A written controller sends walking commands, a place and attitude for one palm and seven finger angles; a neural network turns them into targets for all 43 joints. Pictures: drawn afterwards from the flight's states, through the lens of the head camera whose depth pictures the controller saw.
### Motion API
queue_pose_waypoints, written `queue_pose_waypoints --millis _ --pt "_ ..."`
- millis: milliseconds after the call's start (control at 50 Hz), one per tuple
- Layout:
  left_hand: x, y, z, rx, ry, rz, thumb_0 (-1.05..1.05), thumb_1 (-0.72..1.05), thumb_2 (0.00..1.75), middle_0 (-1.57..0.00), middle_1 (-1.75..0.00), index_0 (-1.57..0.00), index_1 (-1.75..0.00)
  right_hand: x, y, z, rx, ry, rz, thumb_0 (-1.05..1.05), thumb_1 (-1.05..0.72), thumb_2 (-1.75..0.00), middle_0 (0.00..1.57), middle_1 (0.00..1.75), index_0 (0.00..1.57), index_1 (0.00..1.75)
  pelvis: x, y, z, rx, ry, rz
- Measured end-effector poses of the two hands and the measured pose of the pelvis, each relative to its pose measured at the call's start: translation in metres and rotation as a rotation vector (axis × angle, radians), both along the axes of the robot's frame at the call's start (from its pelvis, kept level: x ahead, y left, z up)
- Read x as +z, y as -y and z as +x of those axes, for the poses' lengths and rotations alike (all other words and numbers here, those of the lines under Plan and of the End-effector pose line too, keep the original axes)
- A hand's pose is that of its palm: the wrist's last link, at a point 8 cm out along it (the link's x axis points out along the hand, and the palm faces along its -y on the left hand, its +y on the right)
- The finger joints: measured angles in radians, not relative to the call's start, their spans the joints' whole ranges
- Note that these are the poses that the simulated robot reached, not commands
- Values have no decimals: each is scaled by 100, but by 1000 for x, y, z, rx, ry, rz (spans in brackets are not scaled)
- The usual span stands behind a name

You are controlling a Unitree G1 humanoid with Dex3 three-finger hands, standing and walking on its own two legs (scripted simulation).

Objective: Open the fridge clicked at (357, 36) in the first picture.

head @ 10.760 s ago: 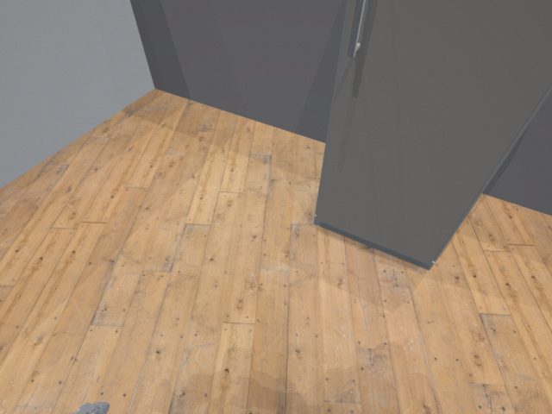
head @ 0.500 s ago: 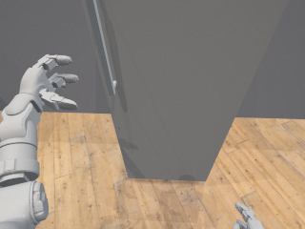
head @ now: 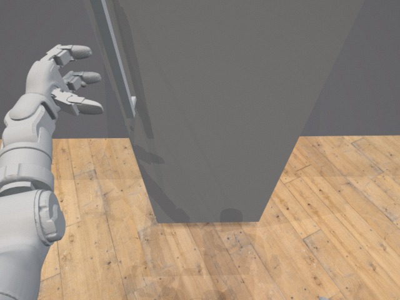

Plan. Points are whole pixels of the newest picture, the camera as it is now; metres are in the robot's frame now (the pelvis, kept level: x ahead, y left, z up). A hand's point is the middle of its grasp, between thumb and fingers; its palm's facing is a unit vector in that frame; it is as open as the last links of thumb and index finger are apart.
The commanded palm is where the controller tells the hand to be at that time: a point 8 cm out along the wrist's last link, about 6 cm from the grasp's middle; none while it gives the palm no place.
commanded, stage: move the hooked fingers beside the handle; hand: left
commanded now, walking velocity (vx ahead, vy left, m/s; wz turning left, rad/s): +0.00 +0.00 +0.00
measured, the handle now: (114, 45) +0.52 +0.16 +0.24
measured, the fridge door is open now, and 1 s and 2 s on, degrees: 0 0 0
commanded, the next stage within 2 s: feel for the door with the fingertips in 0.94 s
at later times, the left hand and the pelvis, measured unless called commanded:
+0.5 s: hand (79, 91) +0.45 +0.22 +0.20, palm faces +0.02 -1.00 +0.00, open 14.0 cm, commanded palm +0.43 +0.27 +0.20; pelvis +0.01 +0.00 +0.00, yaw +0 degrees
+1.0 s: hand (87, 85) +0.47 +0.21 +0.20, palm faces +0.01 -1.00 +0.00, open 14.0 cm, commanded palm +0.44 +0.26 +0.20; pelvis +0.00 +0.00 +0.00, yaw -1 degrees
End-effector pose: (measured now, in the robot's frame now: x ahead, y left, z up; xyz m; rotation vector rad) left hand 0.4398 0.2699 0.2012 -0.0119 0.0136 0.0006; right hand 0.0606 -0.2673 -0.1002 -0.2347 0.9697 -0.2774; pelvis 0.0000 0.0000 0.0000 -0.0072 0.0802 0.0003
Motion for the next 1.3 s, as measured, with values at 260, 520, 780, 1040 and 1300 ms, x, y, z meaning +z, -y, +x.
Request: queue_pose_waypoints --millis 260,520,780,1040,1300 --pt "-3 -2 9 -6 45 13 -1 -50 30 -30 -120 -30 -120 -5 -2 -30 -57 -95 17 1 -90 -90 21 30 20 30 0 -3 9 -23 -23 -1" --pt "-5 -4 -17 25 3 14 -1 -50 30 -30 -120 -30 -120 6 -8 41 43 79 27 1 -90 -90 21 30 20 30 0 0 6 4 8 -5" --pt "2 11 5 1 11 7 -1 -50 30 -30 -120 -30 -120 3 -5 31 50 60 12 1 -90 -90 21 30 20 30 -2 2 -1 11 -14 -2" --pt "-6 4 5 6 25 14 -1 -50 30 -30 -120 -30 -120 -8 3 -33 -50 -113 12 1 -90 -90 21 30 20 30 -1 1 3 -10 -16 -3" --pt "-7 18 7 -13 19 -6 -1 -50 30 -30 -120 -30 -120 -2 0 0 -7 -19 8 1 -90 -90 21 30 20 30 -2 -1 3 -4 -18 -5"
